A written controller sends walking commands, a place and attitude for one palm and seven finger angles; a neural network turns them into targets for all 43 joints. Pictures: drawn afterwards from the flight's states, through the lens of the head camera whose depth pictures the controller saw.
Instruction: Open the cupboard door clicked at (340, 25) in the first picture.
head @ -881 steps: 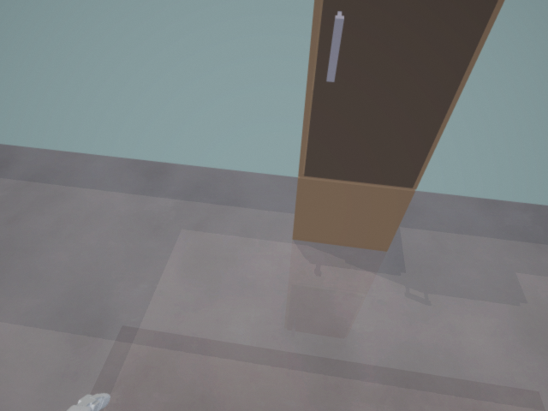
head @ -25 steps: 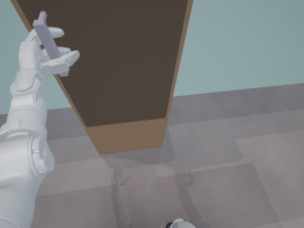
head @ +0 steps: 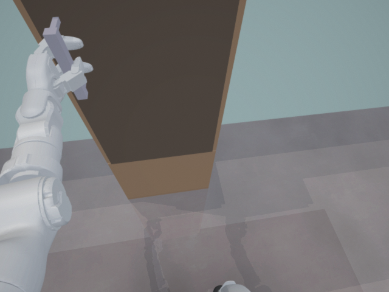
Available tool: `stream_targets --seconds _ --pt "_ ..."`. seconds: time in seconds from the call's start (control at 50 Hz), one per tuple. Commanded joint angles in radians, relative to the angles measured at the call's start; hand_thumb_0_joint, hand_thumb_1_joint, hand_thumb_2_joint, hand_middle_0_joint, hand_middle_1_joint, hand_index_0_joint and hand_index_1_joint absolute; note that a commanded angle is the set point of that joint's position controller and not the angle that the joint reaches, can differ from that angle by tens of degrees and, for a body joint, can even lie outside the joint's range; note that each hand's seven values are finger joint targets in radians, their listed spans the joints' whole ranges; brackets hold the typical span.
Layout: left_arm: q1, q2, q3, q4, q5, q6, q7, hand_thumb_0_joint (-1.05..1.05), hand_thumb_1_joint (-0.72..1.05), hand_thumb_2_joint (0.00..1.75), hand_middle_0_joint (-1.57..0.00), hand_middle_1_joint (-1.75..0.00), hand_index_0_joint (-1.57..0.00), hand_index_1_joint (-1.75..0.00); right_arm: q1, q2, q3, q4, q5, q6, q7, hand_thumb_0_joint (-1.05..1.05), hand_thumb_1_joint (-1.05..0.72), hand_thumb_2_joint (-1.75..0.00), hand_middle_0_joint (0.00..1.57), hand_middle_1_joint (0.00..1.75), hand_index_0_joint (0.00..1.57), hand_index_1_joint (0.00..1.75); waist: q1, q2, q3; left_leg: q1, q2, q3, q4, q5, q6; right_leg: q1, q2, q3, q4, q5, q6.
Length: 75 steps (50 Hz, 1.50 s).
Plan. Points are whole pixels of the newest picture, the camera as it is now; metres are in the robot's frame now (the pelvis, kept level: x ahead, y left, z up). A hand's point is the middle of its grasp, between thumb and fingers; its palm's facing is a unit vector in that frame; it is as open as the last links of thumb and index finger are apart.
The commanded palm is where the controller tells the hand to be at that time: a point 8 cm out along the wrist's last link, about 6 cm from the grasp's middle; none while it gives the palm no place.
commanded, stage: pull the door open along its arc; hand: left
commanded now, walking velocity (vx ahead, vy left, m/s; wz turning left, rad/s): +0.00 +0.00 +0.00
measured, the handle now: (70, 61) +0.55 +0.22 +0.15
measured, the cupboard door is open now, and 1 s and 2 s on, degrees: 0 42 38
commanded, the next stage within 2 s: open thumb and fingers to let go in 0.98 s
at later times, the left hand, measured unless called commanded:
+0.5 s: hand (97, 120) +0.39 +0.14 +0.15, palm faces +0.20 -0.98 +0.08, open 5.7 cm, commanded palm +0.33 +0.19 +0.15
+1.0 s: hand (153, 165) +0.30 +0.05 +0.15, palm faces +0.34 -0.94 -0.02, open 5.9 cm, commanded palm +0.24 +0.08 +0.15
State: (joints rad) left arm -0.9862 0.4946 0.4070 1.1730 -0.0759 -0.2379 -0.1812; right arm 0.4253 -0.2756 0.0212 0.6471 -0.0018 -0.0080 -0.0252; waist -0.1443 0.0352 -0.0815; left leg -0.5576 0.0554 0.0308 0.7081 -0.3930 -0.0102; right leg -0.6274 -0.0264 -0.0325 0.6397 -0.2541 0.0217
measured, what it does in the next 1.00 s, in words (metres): stands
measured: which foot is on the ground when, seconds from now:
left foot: down 0.00-1.00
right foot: down 0.00-1.00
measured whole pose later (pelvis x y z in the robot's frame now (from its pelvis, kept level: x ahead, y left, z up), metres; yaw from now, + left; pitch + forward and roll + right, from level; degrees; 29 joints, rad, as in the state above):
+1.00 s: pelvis +0.01 -0.02 +0.02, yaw +3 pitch -1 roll -1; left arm 0.04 -0.08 -0.29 -0.23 0.02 0.28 0.56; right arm 0.11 -0.16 0.01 0.62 -0.03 0.08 0.03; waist 0.02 0.08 -0.04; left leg -0.15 0.06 -0.01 0.53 -0.35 -0.04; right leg -0.23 -0.02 -0.08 0.53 -0.27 -0.01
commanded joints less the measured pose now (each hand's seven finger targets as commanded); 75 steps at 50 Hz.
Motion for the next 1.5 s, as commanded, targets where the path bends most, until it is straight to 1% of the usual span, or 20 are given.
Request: stream_targets --seconds 0.0,0.18,0.3,0.32,0.34,0.38,0.48,0.6,0.7,0.78,0.88,0.92,0.98,1.04,1.06,1.16,1.22,1.28,1.4,1.48 --pt "-0.359 0.223 0.023 -0.297 -0.034 -0.077 -0.013 0.0 0.9 0.9 -0.4 -1.35 -0.4 -1.35 0.108 -0.158 -0.061 -0.088 0.001 -0.021 -0.008 0.0 -0.9 -0.9 0.2 0.3 0.2 0.3 0.037 0.054 -0.462 0.176 -0.038 -0.016 -0.067 0.453 0.024 0.337 0.052 -0.003 -0.007 0.413 -0.041" --pt "0.018 0.12 0.003 -0.603 -0.096 -0.003 -0.008 0.0 0.9 0.9 -0.4 -1.35 -0.4 -1.35 0.004 -0.14 -0.068 -0.165 0.028 -0.019 0.004 0.0 -0.9 -0.9 0.2 0.3 0.2 0.3 0.12 0.016 -0.418 0.187 -0.033 0.009 -0.119 0.522 0.03 0.462 0.047 -0.009 -0.03 0.484 -0.047" --pt "0.238 0.009 -0.047 -0.832 -0.116 0.078 0.031 0.0 0.9 0.9 -0.4 -1.35 -0.4 -1.35 -0.096 -0.118 -0.062 -0.2 0.041 -0.033 0.003 0.0 -0.9 -0.9 0.2 0.3 0.2 0.3 0.147 -0.006 -0.318 0.219 -0.035 0.023 -0.166 0.483 0.026 0.491 0.04 -0.018 -0.062 0.462 -0.045" --pt "0.249 -0.015 0.012 -0.903 -0.144 0.1 0.112 0.0 0.9 0.9 -0.4 -1.35 -0.4 -1.35 -0.127 -0.096 -0.06 -0.205 0.042 -0.038 0.006 0.0 -0.9 -0.9 0.2 0.3 0.2 0.3 0.186 -0.019 -0.308 0.208 -0.04 0.019 -0.173 0.47 0.018 0.494 0.042 -0.029 -0.073 0.435 -0.043" --pt "0.292 -0.08 -0.021 -0.972 -0.14 0.12 0.172 0.0 0.9 0.9 -0.4 -1.35 -0.4 -1.35 -0.155 -0.085 -0.058 -0.208 0.038 -0.047 0.012 0.0 -0.9 -0.9 0.2 0.3 0.2 0.3 0.189 0.002 -0.302 0.23 -0.04 0.022 -0.183 0.468 0.012 0.496 0.041 -0.031 -0.08 0.426 -0.042" --pt "0.393 -0.172 -0.079 -1.025 -0.119 0.156 0.259 0.0 0.9 0.9 -0.4 -1.35 -0.4 -1.35 -0.19 -0.074 -0.056 -0.202 0.037 -0.057 0.018 0.0 -0.9 -0.9 0.2 0.3 0.2 0.3 0.182 -0.042 -0.252 0.235 -0.035 0.021 -0.197 0.447 0.007 0.488 0.039 -0.039 -0.094 0.396 -0.039" --pt "0.5 -0.33 -0.203 -1.297 -0.022 0.233 0.468 0.0 0.9 0.9 -0.4 -1.35 -0.4 -1.35 -0.276 -0.039 -0.053 -0.208 0.014 -0.055 0.028 0.0 -0.9 -0.9 0.2 0.3 0.2 0.3 0.2 -0.055 -0.269 0.3 -0.032 0.023 -0.21 0.49 0.002 0.529 0.022 -0.037 -0.103 0.413 -0.039" --pt "0.504 -0.522 -0.388 -1.423 0.072 0.366 0.674 0.0 0.9 0.9 -0.4 -1.35 -0.4 -1.35 -0.376 -0.008 -0.036 -0.195 -0.018 -0.021 0.007 0.0 -0.9 -0.9 0.2 0.3 0.2 0.3 0.176 -0.097 -0.192 0.335 -0.042 0.004 -0.227 0.381 0.004 0.523 0.01 -0.033 -0.156 0.289 -0.039" --pt "0.537 -0.642 -0.514 -1.456 0.129 0.414 0.761 0.0 0.9 0.9 -0.4 -1.35 -0.4 -1.35 -0.428 0.016 -0.031 -0.173 -0.037 0.0 0.004 0.0 -0.9 -0.9 0.2 0.3 0.2 0.3 0.171 -0.113 -0.162 0.375 -0.048 -0.004 -0.22 0.364 0.006 0.52 0.0 -0.032 -0.191 0.26 -0.044" --pt "0.692 -0.732 -0.622 -1.516 0.158 0.427 0.776 0.0 0.9 0.9 -0.4 -1.35 -0.4 -1.35 -0.447 0.032 -0.036 -0.175 -0.043 0.018 0.021 0.0 -0.9 -0.9 0.2 0.3 0.2 0.3 0.185 -0.106 -0.183 0.402 -0.047 -0.007 -0.206 0.416 0.006 0.548 -0.001 -0.03 -0.18 0.328 -0.054" --pt "0.872 -0.773 -0.7 -1.646 0.147 0.438 0.763 0.0 0.9 0.9 -0.4 -1.35 -0.4 -1.35 -0.474 0.043 -0.036 -0.196 -0.038 0.037 0.047 0.0 -0.9 -0.9 0.2 0.3 0.2 0.3 0.198 -0.078 -0.174 0.399 -0.044 -0.014 -0.189 0.455 0.006 0.57 -0.002 -0.035 -0.16 0.394 -0.06" --pt "0.927 -0.754 -0.696 -1.7 0.14 0.448 0.759 0.0 0.9 0.9 -0.4 -1.35 -0.4 -1.35 -0.48 0.045 -0.033 -0.204 -0.036 0.046 0.057 0.0 -0.9 -0.9 0.2 0.3 0.2 0.3 0.206 -0.075 -0.175 0.393 -0.045 -0.012 -0.187 0.462 0.005 0.581 -0.001 -0.036 -0.155 0.413 -0.061" --pt "0.83 -0.721 -0.66 -1.678 0.132 0.458 0.78 0.0 0.9 0.9 -0.4 -1.35 -0.4 -1.35 -0.517 0.043 -0.027 -0.191 -0.034 0.053 0.049 0.0 -0.9 -0.9 0.2 0.3 0.2 0.3 0.204 -0.092 -0.123 0.378 -0.049 -0.02 -0.187 0.402 0.004 0.54 -0.001 -0.03 -0.184 0.307 -0.06" --pt "0.737 -0.705 -0.617 -1.591 0.126 0.473 0.812 0.0 0.9 0.9 -0.4 -1.35 -0.4 -1.35 -0.533 0.044 -0.021 -0.17 -0.039 0.051 0.034 0.0 -0.9 -0.9 0.2 0.3 0.2 0.3 0.204 -0.159 -0.102 0.37 -0.064 -0.02 -0.186 0.345 0.011 0.514 -0.006 -0.012 -0.231 0.192 -0.053" --pt "0.635 -0.672 -0.583 -1.556 0.123 0.472 0.822 0.0 0.9 0.9 -0.4 -1.35 -0.4 -1.35 -0.546 0.043 -0.019 -0.155 -0.032 0.051 0.024 0.0 -0.9 -0.9 0.2 0.3 0.2 0.3 0.196 -0.155 -0.079 0.365 -0.067 -0.023 -0.19 0.309 0.011 0.49 -0.01 -0.004 -0.256 0.118 -0.051" --pt "0.605 -0.684 -0.569 -1.459 0.14 0.463 0.835 0.0 0.55 0.75 -0.38 -1.31 -0.38 -1.31 -0.53 0.045 -0.026 -0.137 -0.04 0.046 0.009 0.0 -0.9 -0.9 0.2 0.3 0.2 0.3 0.21 -0.151 -0.119 0.386 -0.073 -0.02 -0.207 0.3 0.014 0.506 -0.014 0.005 -0.268 0.079 -0.052" --pt "0.628 -0.742 -0.625 -1.472 0.154 0.45 0.826 0.0 0.34 0.66 -0.36 -1.29 -0.36 -1.29 -0.497 0.045 -0.029 -0.146 -0.045 0.045 0.016 0.0 -0.9 -0.9 0.2 0.3 0.2 0.3 0.203 -0.106 -0.174 0.4 -0.064 -0.018 -0.214 0.368 0.01 0.541 -0.007 -0.021 -0.206 0.219 -0.059" --pt "0.636 -0.748 -0.644 -1.478 0.156 0.436 0.809 0.0 0.13 0.57 -0.35 -1.27 -0.35 -1.27 -0.485 0.041 -0.032 -0.149 -0.043 0.047 0.019 0.0 -0.9 -0.9 0.2 0.3 0.2 0.3 0.194 -0.098 -0.166 0.402 -0.053 -0.022 -0.222 0.375 0.006 0.533 -0.004 -0.033 -0.194 0.238 -0.06" --pt "0.542 -0.77 -0.693 -1.475 0.162 0.413 0.794 0.0 -0.29 0.39 -0.32 -1.22 -0.32 -1.22 -0.491 0.04 -0.026 -0.142 -0.038 0.03 0.013 0.0 -0.9 -0.9 0.2 0.3 0.2 0.3 0.171 -0.087 -0.104 0.4 -0.049 -0.04 -0.231 0.305 0.007 0.47 0.0 -0.039 -0.213 0.11 -0.063" --pt "0.547 -0.776 -0.7 -1.457 0.168 0.417 0.795 0.0 -0.5 0.3 -0.3 -1.2 -0.3 -1.2 -0.495 0.041 -0.028 -0.136 -0.036 0.023 0.017 0.0 -0.9 -0.9 0.2 0.3 0.2 0.3 0.179 -0.071 -0.107 0.396 -0.045 -0.049 -0.242 0.304 0.001 0.471 0.003 -0.05 -0.197 0.107 -0.067"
